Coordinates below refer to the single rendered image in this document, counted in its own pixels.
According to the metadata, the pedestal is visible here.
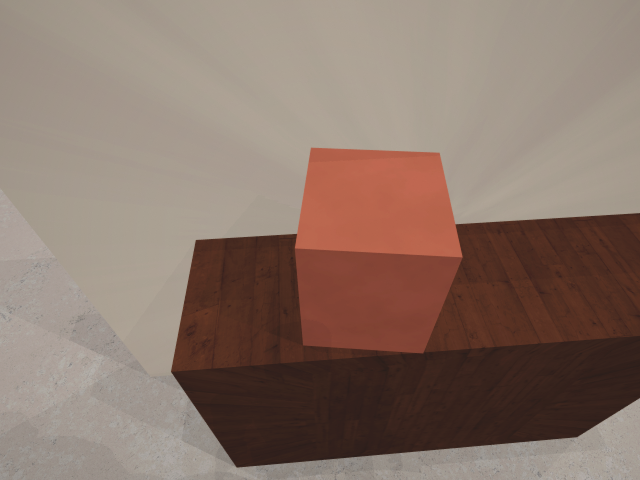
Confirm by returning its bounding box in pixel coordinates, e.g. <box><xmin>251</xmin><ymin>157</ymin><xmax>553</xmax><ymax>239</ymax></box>
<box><xmin>171</xmin><ymin>213</ymin><xmax>640</xmax><ymax>468</ymax></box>

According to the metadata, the carton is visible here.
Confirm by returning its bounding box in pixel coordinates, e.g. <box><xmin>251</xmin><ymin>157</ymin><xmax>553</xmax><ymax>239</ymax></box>
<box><xmin>295</xmin><ymin>148</ymin><xmax>463</xmax><ymax>353</ymax></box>

